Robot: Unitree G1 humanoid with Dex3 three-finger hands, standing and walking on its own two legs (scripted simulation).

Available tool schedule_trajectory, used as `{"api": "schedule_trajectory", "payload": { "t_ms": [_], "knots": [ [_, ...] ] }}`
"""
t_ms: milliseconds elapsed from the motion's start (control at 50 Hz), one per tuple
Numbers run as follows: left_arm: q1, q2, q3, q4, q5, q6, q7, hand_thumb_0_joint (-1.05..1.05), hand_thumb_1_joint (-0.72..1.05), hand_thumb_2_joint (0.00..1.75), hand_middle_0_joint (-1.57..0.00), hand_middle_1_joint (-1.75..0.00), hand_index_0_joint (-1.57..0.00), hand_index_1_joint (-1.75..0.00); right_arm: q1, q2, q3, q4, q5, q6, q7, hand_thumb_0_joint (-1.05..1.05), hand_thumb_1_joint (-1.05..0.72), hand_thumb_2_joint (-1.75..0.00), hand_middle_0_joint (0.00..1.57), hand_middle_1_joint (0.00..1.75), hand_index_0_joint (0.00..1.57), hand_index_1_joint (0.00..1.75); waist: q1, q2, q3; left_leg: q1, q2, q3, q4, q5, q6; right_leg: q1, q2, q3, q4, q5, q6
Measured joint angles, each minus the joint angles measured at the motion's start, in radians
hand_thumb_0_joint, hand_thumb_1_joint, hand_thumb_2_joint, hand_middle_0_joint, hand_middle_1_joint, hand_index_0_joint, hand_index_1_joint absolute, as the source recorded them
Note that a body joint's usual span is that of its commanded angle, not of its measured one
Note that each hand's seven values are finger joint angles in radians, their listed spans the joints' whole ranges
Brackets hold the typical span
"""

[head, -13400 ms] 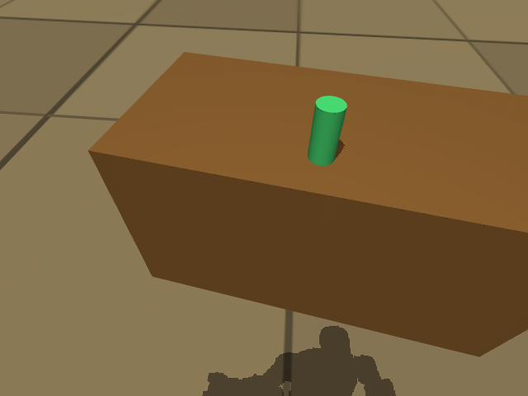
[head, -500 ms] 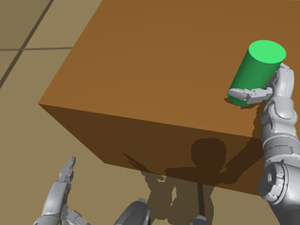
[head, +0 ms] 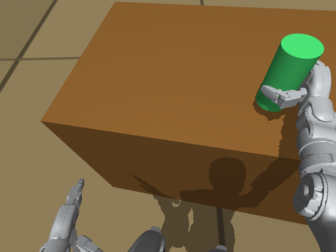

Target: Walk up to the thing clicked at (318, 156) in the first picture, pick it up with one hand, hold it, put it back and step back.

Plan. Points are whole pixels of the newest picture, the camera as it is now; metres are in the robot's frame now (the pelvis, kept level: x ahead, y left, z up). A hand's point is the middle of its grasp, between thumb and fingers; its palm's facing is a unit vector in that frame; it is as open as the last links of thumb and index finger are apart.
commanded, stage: settle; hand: right
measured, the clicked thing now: (284, 77) +0.53 -0.15 +0.12
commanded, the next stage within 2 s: lift in 0.46 s
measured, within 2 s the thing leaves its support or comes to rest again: neither
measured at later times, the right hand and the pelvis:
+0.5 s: hand (287, 69) +0.53 -0.15 +0.13, palm faces +0.02 +1.00 +0.01, open 10.4 cm; pelvis +0.01 +0.00 +0.01, yaw +0 degrees
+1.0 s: hand (300, 58) +0.51 -0.15 +0.18, palm faces +0.02 +1.00 +0.03, open 10.4 cm; pelvis +0.02 +0.00 +0.03, yaw +0 degrees
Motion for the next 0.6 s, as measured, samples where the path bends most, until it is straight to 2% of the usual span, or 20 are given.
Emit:
{"api": "schedule_trajectory", "payload": {
  "t_ms": [120,240,320,420,520,600],
  "knots": [
    [0.027,0.005,0.008,-0.006,-0.010,0.001,-0.003,-0.01,-0.52,0.05,-0.06,-0.06,-0.06,-0.05,0.047,0.022,-0.008,-0.056,0.020,0.041,0.005,0.00,0.49,-1.12,0.70,1.06,0.73,1.07,-0.007,-0.015,0.006,0.040,0.004,-0.001,-0.025,0.001,-0.001,0.041,0.004,-0.001,-0.030,0.005,-0.001],
    [-0.003,0.030,0.031,0.033,-0.017,-0.006,0.014,-0.01,-0.53,0.05,-0.05,-0.05,-0.05,-0.05,0.004,0.016,-0.001,-0.014,0.021,0.031,-0.008,0.00,0.49,-1.13,0.70,1.06,0.73,1.08,-0.005,0.002,0.008,0.069,0.003,0.000,-0.045,0.006,0.001,0.071,0.002,-0.002,-0.052,0.011,0.000],
    [-0.017,0.020,0.010,0.045,-0.011,-0.011,0.014,-0.01,-0.52,0.05,-0.05,-0.05,-0.04,-0.05,-0.018,0.008,0.010,0.000,0.011,0.027,0.001,0.00,0.49,-1.13,0.70,1.07,0.73,1.08,-0.007,0.014,0.009,0.066,0.000,-0.002,-0.054,0.013,0.004,0.070,0.000,-0.003,-0.062,0.017,0.003],
    [-0.004,-0.006,-0.012,0.049,-0.007,-0.010,0.000,-0.01,-0.52,0.05,-0.05,-0.05,-0.05,-0.05,0.009,0.014,0.008,-0.038,0.014,0.045,0.011,0.00,0.49,-1.13,0.70,1.07,0.73,1.08,-0.011,0.000,0.009,0.075,0.003,-0.002,-0.066,0.015,0.003,0.079,0.003,-0.004,-0.077,0.021,0.004],
    [0.003,0.009,0.007,0.053,-0.019,-0.001,0.003,-0.01,-0.52,0.05,-0.05,-0.05,-0.05,-0.05,0.022,0.018,-0.004,-0.051,0.032,0.063,0.005,0.00,0.49,-1.13,0.69,1.08,0.72,1.09,-0.015,-0.020,0.014,0.107,0.007,-0.005,-0.083,0.016,-0.001,0.112,0.007,-0.007,-0.095,0.023,-0.001],
    [-0.012,0.025,0.013,0.058,-0.026,-0.005,0.014,-0.01,-0.53,0.05,-0.05,-0.05,-0.04,-0.05,-0.011,0.009,-0.005,-0.019,0.031,0.063,0.005,0.00,0.49,-1.13,0.69,1.08,0.72,1.09,-0.015,-0.005,0.015,0.123,0.006,-0.008,-0.095,0.021,-0.001,0.131,0.006,-0.011,-0.111,0.029,-0.001]
  ]
}}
